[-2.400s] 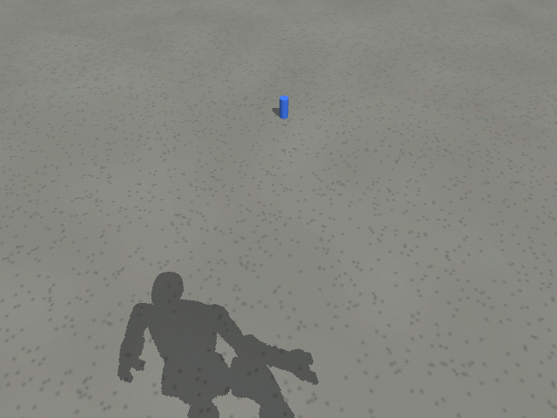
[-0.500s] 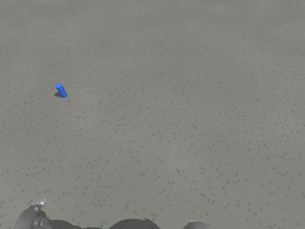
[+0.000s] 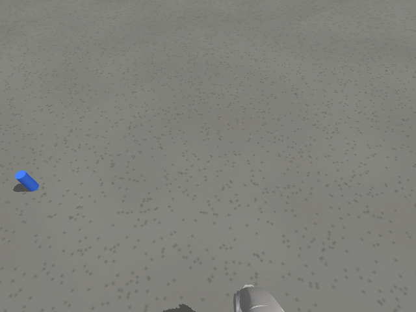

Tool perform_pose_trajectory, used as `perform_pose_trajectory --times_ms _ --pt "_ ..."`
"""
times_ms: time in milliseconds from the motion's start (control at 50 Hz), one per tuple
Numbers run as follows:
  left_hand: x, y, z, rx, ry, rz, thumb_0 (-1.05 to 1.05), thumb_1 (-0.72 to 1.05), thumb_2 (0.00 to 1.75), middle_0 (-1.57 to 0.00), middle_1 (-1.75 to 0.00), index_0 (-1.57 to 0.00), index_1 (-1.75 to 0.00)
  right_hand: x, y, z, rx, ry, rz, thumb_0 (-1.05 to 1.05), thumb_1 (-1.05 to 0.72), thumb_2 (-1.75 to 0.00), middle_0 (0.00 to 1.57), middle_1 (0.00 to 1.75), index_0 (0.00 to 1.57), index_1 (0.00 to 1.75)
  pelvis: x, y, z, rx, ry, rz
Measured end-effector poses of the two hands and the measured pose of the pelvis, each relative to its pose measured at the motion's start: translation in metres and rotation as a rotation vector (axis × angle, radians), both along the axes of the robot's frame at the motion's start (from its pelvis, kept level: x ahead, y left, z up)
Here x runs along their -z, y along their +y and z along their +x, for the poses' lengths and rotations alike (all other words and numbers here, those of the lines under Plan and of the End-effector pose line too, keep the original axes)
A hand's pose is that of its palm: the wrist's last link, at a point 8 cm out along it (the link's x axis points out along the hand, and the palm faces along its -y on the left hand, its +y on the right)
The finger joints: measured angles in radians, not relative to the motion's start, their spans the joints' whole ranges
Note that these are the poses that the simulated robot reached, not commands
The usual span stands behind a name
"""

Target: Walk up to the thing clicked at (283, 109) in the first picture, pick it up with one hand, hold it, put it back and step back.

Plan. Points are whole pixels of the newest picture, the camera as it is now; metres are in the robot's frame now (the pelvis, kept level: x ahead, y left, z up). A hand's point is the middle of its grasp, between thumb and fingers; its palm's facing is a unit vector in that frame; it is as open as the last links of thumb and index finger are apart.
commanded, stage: walk up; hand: left
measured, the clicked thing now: (27, 181) +0.92 +0.92 -0.69
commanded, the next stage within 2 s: none
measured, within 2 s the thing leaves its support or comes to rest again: neither
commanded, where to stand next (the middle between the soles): +0.46 +0.96 m, yaw -39 degrees
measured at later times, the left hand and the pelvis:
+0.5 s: hand out of the picture +0.25 +0.55 -0.15, palm faces -0.19 -0.75 -0.63, open 7.4 cm; pelvis +0.14 +0.22 -0.04, yaw -11 degrees
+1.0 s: hand out of the picture +0.43 +0.66 -0.12, palm faces -0.29 -0.74 -0.61, open 7.3 cm; pelvis +0.25 +0.40 -0.02, yaw -19 degrees
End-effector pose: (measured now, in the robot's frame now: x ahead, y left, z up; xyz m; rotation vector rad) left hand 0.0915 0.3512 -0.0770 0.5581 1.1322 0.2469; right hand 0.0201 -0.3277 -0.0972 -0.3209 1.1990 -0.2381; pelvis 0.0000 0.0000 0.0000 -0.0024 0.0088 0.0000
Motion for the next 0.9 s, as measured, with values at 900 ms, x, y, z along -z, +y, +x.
perform_pose_trajectory --times_ms 900 --pt "0.004 0.293 0.332 0.299 -0.112 0.033 0.0 0.9 0.9 -0.21 -0.3 -0.21 -0.3 0.047 0.363 0.16 0.28 0.032 0.039 0.01 -0.9 -0.89 0.2 0.3 0.2 0.3 0.025 0.355 0.233 0.313 -0.032 -0.054"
